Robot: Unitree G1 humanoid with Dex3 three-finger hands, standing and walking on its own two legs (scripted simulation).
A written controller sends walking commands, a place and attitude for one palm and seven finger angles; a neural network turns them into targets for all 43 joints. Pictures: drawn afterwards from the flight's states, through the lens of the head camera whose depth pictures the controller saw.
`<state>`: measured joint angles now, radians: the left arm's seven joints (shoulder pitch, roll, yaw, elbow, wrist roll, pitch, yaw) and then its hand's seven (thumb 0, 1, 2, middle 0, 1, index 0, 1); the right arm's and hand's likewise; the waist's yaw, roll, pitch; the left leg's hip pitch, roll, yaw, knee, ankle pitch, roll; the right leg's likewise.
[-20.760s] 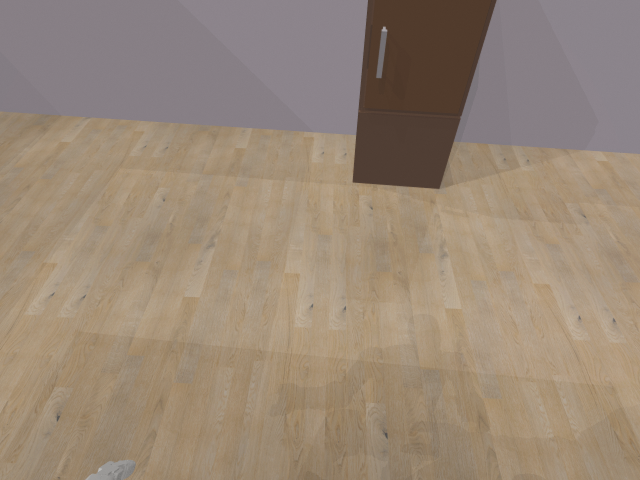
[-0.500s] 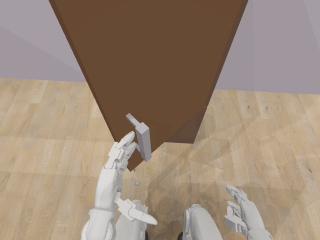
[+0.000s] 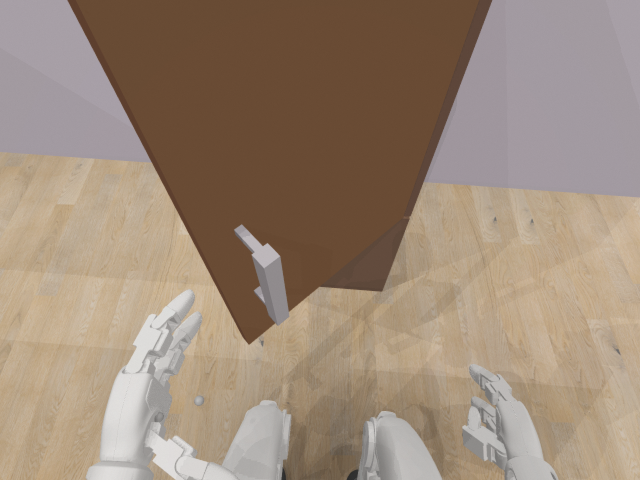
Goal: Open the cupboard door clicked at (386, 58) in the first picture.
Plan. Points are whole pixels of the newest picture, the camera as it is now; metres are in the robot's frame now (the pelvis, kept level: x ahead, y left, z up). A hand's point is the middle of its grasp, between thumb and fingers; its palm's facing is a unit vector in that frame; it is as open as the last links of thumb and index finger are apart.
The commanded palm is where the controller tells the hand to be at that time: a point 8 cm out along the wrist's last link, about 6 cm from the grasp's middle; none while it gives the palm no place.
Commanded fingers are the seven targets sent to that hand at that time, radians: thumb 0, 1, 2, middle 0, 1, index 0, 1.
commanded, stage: slide the hand sideways off the handle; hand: left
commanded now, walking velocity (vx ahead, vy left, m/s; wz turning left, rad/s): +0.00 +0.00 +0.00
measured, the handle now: (263, 279) +0.34 +0.10 +0.04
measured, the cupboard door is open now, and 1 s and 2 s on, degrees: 47 47 47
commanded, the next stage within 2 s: draw the hand back to the body in 0.04 s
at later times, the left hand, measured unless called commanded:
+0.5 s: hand (126, 406) +0.19 +0.18 +0.12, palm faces -0.01 -1.00 -0.03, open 16.4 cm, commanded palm +0.16 +0.24 +0.12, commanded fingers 0.00 -0.50 0.30 -0.15 -0.30 -0.15 -0.30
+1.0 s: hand out of the picture +0.21 +0.26 +0.21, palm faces +0.27 -0.88 -0.39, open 13.2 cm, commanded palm +0.18 +0.30 +0.25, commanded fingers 0.00 0.34 0.66 -0.18 -0.30 -0.18 -0.30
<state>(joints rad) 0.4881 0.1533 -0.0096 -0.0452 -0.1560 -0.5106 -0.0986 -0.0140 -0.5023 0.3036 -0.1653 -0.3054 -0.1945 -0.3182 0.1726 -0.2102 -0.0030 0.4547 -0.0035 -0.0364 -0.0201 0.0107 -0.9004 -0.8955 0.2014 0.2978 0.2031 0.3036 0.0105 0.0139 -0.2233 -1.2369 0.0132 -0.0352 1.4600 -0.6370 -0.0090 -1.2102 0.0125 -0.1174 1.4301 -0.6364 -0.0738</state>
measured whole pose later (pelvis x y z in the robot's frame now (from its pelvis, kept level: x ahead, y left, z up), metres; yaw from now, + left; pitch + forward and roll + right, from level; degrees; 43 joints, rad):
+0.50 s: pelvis +0.00 +0.02 +0.05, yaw +0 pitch +17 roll -3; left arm 0.62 0.21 0.03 -0.28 -0.22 -0.30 -0.15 -0.01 -0.50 0.30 -0.15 -0.30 -0.15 -0.30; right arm 0.27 -0.20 0.04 0.40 0.04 -0.03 -0.07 0.01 -0.90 -0.90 0.20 0.30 0.20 0.30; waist 0.00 0.06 -0.22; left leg -1.00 0.00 -0.04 1.26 -0.56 0.02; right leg -0.95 0.01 -0.11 1.19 -0.54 -0.04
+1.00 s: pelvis +0.04 +0.04 +0.12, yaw +0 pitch +5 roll -2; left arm 0.64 0.33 0.12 -0.41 -0.05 0.03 0.16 -0.01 0.01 0.52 -0.17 -0.30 -0.17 -0.30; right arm 0.32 -0.22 0.07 0.45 0.04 -0.03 -0.13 0.01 -0.90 -0.90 0.20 0.30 0.20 0.30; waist 0.04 0.07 -0.15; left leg -0.46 -0.01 0.01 0.82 -0.44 0.04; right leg -0.43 0.01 -0.06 0.76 -0.42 -0.01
